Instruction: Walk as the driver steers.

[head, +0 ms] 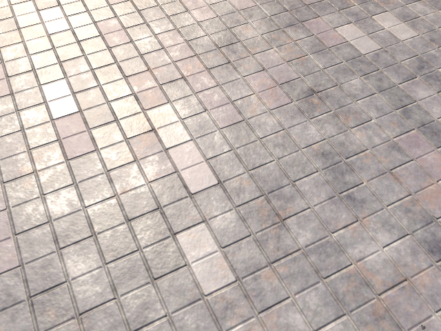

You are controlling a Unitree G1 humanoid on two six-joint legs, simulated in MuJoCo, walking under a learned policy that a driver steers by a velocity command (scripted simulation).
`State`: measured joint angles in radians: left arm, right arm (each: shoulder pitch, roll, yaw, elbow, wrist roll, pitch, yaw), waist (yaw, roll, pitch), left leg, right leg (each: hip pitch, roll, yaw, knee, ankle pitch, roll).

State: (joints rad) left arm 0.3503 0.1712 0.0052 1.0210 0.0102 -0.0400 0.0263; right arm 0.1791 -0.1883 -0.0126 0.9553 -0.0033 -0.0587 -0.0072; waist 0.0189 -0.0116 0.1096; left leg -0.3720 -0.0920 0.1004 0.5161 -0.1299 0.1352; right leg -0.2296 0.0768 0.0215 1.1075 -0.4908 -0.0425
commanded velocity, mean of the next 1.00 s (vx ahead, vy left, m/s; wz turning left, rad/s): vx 0.04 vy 0.00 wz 0.00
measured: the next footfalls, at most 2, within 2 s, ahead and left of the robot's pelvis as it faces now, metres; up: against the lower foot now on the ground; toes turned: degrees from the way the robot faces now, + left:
right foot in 0.26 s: +0.06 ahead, -0.13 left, +0.00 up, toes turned +1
left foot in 1.20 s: +0.22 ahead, +0.09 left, +0.00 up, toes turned +5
